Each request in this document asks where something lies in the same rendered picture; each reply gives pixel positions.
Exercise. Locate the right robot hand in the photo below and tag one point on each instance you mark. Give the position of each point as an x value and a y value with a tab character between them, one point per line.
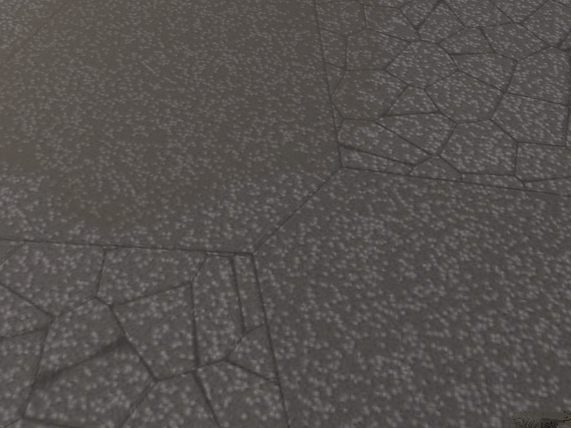
540	419

